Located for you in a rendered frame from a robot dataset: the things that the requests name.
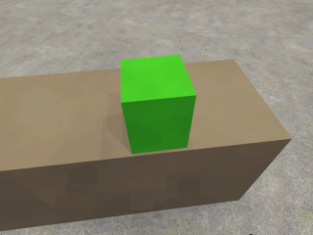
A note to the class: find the carton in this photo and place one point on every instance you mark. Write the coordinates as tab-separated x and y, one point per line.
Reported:
158	100

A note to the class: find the pedestal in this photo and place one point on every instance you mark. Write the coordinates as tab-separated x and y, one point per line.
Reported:
65	154

